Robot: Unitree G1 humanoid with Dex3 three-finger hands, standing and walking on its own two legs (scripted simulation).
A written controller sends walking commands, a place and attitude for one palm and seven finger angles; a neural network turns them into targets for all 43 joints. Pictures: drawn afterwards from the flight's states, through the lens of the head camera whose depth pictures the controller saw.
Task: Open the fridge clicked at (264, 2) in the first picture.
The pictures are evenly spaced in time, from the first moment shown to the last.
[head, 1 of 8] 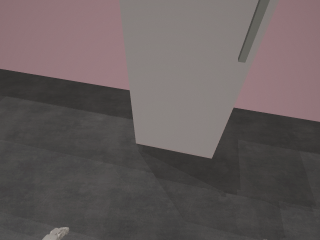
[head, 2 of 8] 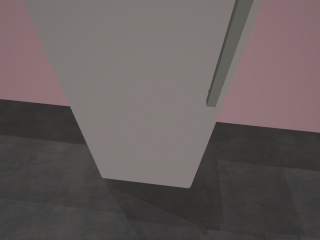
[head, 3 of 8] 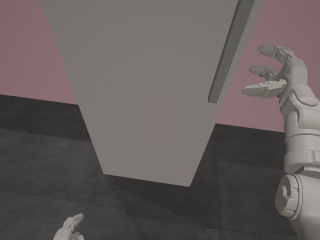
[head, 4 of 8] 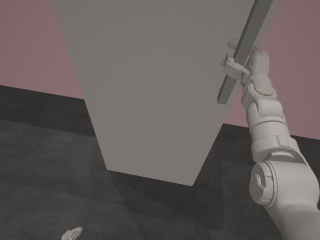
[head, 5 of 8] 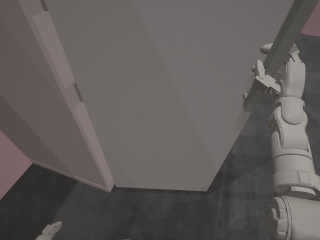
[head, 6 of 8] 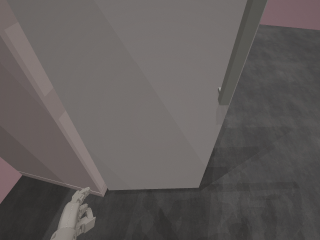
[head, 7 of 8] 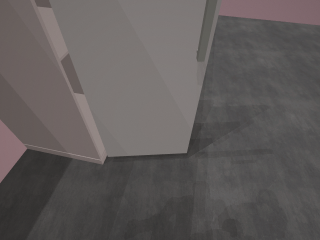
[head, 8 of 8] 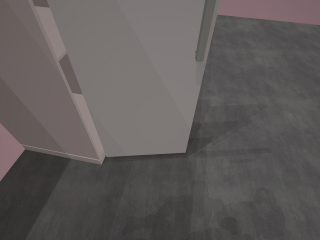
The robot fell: no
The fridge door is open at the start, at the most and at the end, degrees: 0 81 74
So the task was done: yes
